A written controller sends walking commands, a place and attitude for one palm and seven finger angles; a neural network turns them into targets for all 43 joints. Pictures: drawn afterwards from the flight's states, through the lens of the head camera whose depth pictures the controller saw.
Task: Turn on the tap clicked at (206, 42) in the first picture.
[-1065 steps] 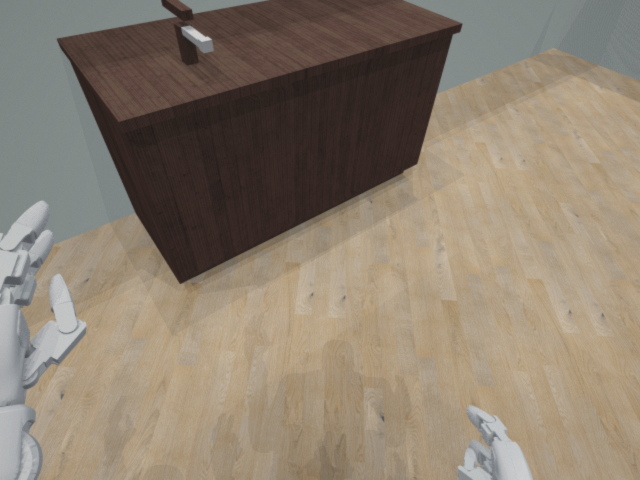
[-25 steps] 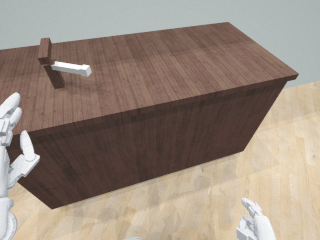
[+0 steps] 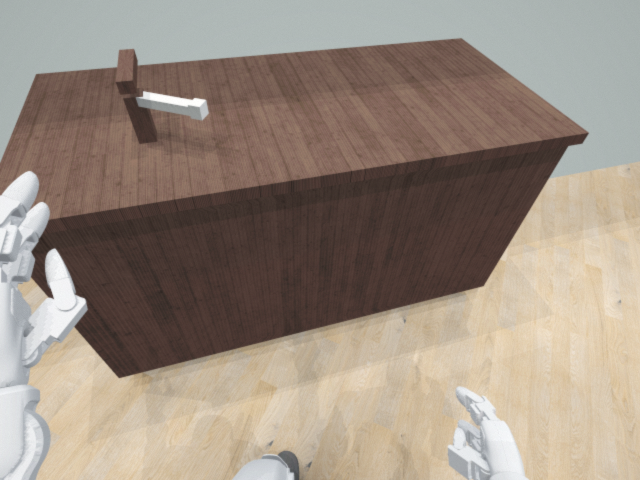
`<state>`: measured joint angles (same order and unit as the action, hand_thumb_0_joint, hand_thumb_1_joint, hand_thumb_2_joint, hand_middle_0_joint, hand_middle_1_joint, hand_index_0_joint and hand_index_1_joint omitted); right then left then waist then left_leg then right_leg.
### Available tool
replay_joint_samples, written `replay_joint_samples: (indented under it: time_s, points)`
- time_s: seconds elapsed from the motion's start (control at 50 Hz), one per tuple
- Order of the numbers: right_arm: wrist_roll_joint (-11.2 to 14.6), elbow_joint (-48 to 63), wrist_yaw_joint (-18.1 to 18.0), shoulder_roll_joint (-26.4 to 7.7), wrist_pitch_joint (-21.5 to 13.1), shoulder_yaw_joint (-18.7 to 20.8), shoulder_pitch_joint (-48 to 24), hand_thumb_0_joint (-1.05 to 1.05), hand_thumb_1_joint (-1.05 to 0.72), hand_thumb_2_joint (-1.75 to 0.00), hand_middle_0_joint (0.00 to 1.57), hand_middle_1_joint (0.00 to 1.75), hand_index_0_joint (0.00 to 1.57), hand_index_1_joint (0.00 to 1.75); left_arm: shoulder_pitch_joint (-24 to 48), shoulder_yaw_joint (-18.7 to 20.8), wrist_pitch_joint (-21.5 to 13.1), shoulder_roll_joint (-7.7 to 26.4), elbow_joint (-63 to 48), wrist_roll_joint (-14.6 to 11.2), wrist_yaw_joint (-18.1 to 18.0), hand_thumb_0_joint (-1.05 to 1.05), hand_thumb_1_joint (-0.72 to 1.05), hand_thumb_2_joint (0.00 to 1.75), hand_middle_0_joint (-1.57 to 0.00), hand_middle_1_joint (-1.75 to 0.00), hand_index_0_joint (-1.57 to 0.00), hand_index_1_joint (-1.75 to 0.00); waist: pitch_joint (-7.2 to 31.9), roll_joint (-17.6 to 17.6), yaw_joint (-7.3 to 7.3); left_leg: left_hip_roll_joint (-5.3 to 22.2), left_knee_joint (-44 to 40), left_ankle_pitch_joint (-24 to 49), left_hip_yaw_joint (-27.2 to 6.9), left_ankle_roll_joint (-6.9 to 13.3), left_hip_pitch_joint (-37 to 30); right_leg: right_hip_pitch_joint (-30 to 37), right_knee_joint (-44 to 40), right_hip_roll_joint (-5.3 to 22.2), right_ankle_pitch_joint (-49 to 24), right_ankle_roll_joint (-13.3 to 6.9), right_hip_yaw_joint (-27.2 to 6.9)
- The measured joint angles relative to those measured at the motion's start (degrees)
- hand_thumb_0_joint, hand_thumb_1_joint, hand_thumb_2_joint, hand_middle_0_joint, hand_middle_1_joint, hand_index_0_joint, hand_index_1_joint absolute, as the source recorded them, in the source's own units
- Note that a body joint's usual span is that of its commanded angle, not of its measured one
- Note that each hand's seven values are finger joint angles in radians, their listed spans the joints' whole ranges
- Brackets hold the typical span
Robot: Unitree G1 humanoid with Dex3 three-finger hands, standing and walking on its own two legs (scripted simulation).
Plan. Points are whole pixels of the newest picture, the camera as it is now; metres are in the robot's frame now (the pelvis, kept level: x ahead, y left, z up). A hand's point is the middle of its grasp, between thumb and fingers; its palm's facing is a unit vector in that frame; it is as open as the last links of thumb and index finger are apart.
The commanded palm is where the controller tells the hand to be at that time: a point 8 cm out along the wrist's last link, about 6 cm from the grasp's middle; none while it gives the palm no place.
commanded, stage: stop stepping back and stand still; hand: left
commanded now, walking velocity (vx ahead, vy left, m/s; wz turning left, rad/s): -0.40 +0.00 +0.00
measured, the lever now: (198, 109) +0.71 +0.32 +0.09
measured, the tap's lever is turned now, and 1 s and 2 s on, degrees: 58 58 58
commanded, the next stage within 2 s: stand and check the lever's angle in 0.82 s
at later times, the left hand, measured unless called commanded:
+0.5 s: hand out of the picture +0.10 +0.25 +0.18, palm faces +0.44 -0.83 -0.33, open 7.4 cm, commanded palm +0.04 +0.29 +0.19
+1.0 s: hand out of the picture +0.09 +0.25 +0.18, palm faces +0.44 -0.83 -0.36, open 7.4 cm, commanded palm +0.03 +0.29 +0.19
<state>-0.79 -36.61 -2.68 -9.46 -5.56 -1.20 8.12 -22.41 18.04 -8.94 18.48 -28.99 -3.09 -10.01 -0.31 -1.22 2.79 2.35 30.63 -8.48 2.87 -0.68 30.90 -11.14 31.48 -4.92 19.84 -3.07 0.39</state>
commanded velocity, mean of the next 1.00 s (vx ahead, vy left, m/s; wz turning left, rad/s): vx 0.12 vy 0.00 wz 0.00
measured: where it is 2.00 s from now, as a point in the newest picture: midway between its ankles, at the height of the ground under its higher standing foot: outside the picture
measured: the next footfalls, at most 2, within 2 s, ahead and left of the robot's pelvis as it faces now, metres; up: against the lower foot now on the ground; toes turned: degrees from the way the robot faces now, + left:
left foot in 0.20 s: +0.01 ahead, +0.11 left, +0.00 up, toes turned +2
right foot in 0.46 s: -0.08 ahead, -0.07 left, +0.00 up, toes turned -2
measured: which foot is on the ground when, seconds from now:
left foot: up 0.00-0.18, down 0.20-0.48, up 0.50-0.72, down 0.74-1.00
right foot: down 0.00-0.26, up 0.28-0.44, down 0.46-1.00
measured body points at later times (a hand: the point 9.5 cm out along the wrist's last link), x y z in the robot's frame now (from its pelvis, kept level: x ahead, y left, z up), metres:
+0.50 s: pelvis -0.12 +0.01 +0.01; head -0.13 +0.02 +0.46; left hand +0.07 +0.29 +0.20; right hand +0.03 -0.23 -0.07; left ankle -0.04 +0.11 -0.71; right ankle -0.12 -0.08 -0.72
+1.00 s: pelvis -0.13 +0.01 +0.01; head -0.13 +0.00 +0.46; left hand +0.06 +0.29 +0.20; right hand +0.03 -0.22 -0.09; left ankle -0.12 +0.14 -0.71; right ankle -0.12 -0.07 -0.72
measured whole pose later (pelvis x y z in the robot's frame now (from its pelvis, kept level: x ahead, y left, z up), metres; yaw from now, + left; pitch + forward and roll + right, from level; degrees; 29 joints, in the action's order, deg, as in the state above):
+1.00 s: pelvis -0.13 +0.01 +0.01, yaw +1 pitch -2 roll +0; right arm 0.0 -37.7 -2.7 -11.1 -7.3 -0.9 14.1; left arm -25.4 18.4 -7.6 18.7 -27.5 -2.1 -9.6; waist -0.9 -0.9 -0.2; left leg 2.2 39.4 -20.4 2.3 -0.2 17.3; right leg -14.1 32.9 -1.6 17.2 -3.8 4.6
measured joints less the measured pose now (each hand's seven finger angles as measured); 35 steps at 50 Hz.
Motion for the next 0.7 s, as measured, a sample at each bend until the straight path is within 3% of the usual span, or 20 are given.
replay_joint_samples:
  time_s: [0.06, 0.1, 0.14, 0.18, 0.2, 0.22, 0.26, 0.36, 0.42, 0.46, 0.5, 0.54, 0.58, 0.62, 0.7]
  points:
    - [0.14, -1.25, 0.00, 0.39, 1.62, -0.73, 0.23, 0.01, -0.90, -0.90, 0.20, 0.30, 0.21, 0.30, -0.07, -1.85, 0.92, 0.88, -0.30, 0.97, 0.86, 0.01, 0.89, 0.90, -0.21, -0.30, -0.20, -0.30, 1.13, 3.24, 0.32, -3.35, 16.76, -11.57, -0.97, -1.45, 2.22, -0.62, -2.41, 2.24, -2.47, 0.59, -1.44]
    - [0.15, -0.28, -0.30, 0.38, 2.84, -1.39, 0.43, 0.01, -0.90, -0.90, 0.20, 0.30, 0.21, 0.30, -1.29, -1.30, 0.88, 1.93, -0.77, 1.26, 1.34, 0.01, 0.89, 0.90, -0.21, -0.31, -0.21, -0.30, 1.53, 4.99, -0.28, -4.01, 19.13, -13.32, 0.07, -1.75, -0.31, -1.00, -4.23, 3.30, -4.29, 1.00, -2.60]
    - [0.39, 1.15, -0.72, -0.14, 3.58, -1.44, 0.42, 0.01, -0.90, -0.90, 0.20, 0.30, 0.21, 0.30, -1.53, -0.57, 1.02, 2.94, -0.78, 1.30, 1.61, 0.01, 0.89, 0.90, -0.21, -0.31, -0.21, -0.30, 1.58, 5.66, -1.28, -3.97, 14.34, -12.20, 0.74, -1.74, -4.90, -2.07, -4.95, 3.74, -5.77, 1.38, -3.12]
    - [0.93, 2.99, -1.09, -1.47, 3.78, -0.94, 0.59, 0.01, -0.90, -0.90, 0.20, 0.30, 0.21, 0.30, -1.40, -0.09, 1.51, 3.50, -0.81, 0.99, 1.68, 0.01, 0.89, 0.90, -0.21, -0.31, -0.21, -0.30, 1.57, 4.61, -2.64, -2.98, 5.30, -4.70, 0.77, -1.06, -10.68, -3.84, -3.98, 3.19, -6.27, 1.87, -2.65]
    - [1.29, 4.05, -1.21, -2.53, 3.63, -0.41, 0.82, 0.01, -0.90, -0.90, 0.20, 0.30, 0.21, 0.30, -1.35, -0.06, 1.85, 3.62, -1.11, 0.76, 1.70, 0.01, 0.89, 0.90, -0.21, -0.31, -0.21, -0.30, 1.57, 3.08, -3.39, -2.08, 0.88, -2.29, 0.10, 0.12, -13.10, -4.91, -3.01, 2.27, -6.18, 2.13, -1.84]
    - [1.76, 4.34, -1.34, -2.91, 3.44, 0.37, 0.73, 0.01, -0.90, -0.90, 0.20, 0.30, 0.21, 0.30, -1.16, 0.06, 2.05, 4.08, -1.13, 0.52, 1.71, 0.01, 0.89, 0.90, -0.21, -0.31, -0.21, -0.30, 1.10, 2.77, -4.01, -2.13, -1.05, -5.42, -0.20, 1.75, -13.87, -5.82, -1.89, 2.20, -6.01, 2.40, -1.40]
    - [1.99, 4.34, -1.49, -2.60, 3.27, 1.06, 0.71, 0.01, -0.90, -0.90, 0.20, 0.30, 0.20, 0.30, -2.24, 0.89, 2.35, 4.95, -0.76, 0.06, 1.69, 0.01, 0.89, 0.90, -0.21, -0.31, -0.21, -0.30, -0.01, 4.52, -4.19, -3.22, -1.58, -5.34, 0.79, 3.25, -13.92, -6.68, -0.45, 3.25, -4.75, 3.04, -2.27]
    - [0.82, 3.73, -1.59, -2.09, 0.02, 0.94, 4.17, 0.01, -0.90, -0.90, 0.20, 0.30, 0.20, 0.30, -6.68, 1.63, 2.72, 3.67, -1.56, 0.36, 0.59, 0.01, 0.89, 0.90, -0.22, -0.31, -0.21, -0.30, 0.29, 4.55, -4.09, -3.04, -5.88, -0.08, 1.19, 3.35, -15.23, -6.89, 5.53, 3.17, 2.25, 4.25, -1.34]
    - [0.60, 2.13, -1.53, -1.76, -0.63, 0.30, 6.37, 0.01, -0.90, -0.90, 0.20, 0.30, 0.20, 0.30, -6.64, 1.04, 2.38, 2.21, -0.72, 1.03, -0.27, 0.01, 0.89, 0.90, -0.21, -0.31, -0.21, -0.30, 1.74, 3.69, -3.53, -2.69, -6.55, -0.63, 0.72, 2.86, -14.83, -2.74, 1.39, 3.14, 3.20, 3.52, 1.40]
    - [0.35, 1.27, -1.53, -1.53, -0.30, -0.04, 6.98, 0.01, -0.90, -0.90, 0.20, 0.30, 0.20, 0.30, -5.16, 0.72, 2.52, 1.72, 0.64, 1.47, -0.59, 0.01, 0.89, 0.90, -0.21, -0.31, -0.21, -0.30, 2.56, 3.34, -3.18, -2.80, -4.30, -4.54, 0.71, 2.47, -12.90, 0.33, -3.44, 3.12, 3.14, 1.85, 2.67]
    - [-0.03, 0.27, -1.37, -1.71, 0.48, 0.11, 6.56, 0.01, -0.90, -0.90, 0.20, 0.30, 0.20, 0.30, -2.68, 0.07, 2.88, 0.97, 1.98, 1.73, -0.43, 0.01, 0.89, 0.90, -0.21, -0.31, -0.21, -0.30, 2.12, 2.03, -2.68, -2.17, 2.65, -11.60, 0.21, 1.92, -9.54, -0.29, -4.23, 2.54, -1.25, -0.39, 3.37]
    - [0.04, -1.15, -0.94, -1.59, 1.12, 0.21, 6.22, 0.01, -0.90, -0.90, 0.20, 0.30, 0.20, 0.30, -1.16, -0.30, 2.83, 0.68, 2.23, 1.60, -0.12, 0.01, 0.89, 0.90, -0.21, -0.31, -0.21, -0.30, 1.85, 2.76, -1.67, -2.74, 15.63, -14.65, -0.11, 1.11, -5.66, -1.01, -3.86, 3.08, -5.65, -1.85, 2.83]
    - [0.15, -1.98, -0.69, -1.65, 1.51, 0.16, 6.47, 0.01, -0.90, -0.90, 0.20, 0.30, 0.20, 0.30, -0.85, -0.65, 2.04, 0.09, 2.73, 1.48, -0.01, 0.01, 0.89, 0.90, -0.21, -0.31, -0.21, -0.30, 2.22, 3.16, -1.78, -2.46, 22.93, -14.27, 0.03, 0.72, -4.07, -0.92, -3.93, 3.54, -6.37, -1.39, 2.45]
    - [0.37, -2.14, -0.91, -1.70, 1.65, 0.16, 7.21, 0.01, -0.90, -0.90, 0.20, 0.30, 0.21, 0.30, -0.98, -0.95, 1.40, 0.02, 3.51, 1.43, 0.12, 0.01, 0.89, 0.90, -0.21, -0.31, -0.21, -0.30, 3.09, 3.48, -2.56, -1.51, 22.23, -13.85, 0.87, 0.70, -4.90, -0.80, -4.46, 4.06, -6.24, -0.83, 2.55]
    - [0.42, -1.52, -1.93, -2.42, 1.07, 0.42, 8.33, 0.01, -0.90, -0.90, 0.20, 0.30, 0.21, 0.30, -1.38, -0.96, 0.96, 0.72, 4.21, 1.31, 0.07, 0.01, 0.89, 0.90, -0.21, -0.31, -0.21, -0.30, 3.85, 3.98, -3.69, -0.03, 9.21, -14.54, 2.78, 1.47, -11.94, -1.68, -3.18, 4.97, -5.59, -0.40, 2.79]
